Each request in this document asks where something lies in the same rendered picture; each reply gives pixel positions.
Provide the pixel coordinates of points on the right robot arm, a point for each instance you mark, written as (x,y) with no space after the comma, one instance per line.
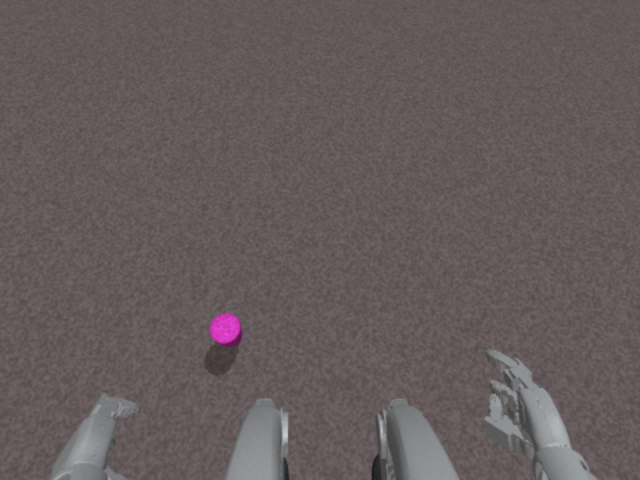
(560,463)

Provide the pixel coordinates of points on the right robot hand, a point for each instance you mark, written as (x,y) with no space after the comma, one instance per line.
(535,422)

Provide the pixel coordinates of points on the cup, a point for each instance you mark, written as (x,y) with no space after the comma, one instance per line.
(225,329)

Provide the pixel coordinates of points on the left robot arm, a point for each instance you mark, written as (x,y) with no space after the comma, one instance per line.
(83,471)

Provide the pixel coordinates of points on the left robot hand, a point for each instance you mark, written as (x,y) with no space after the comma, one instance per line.
(93,439)

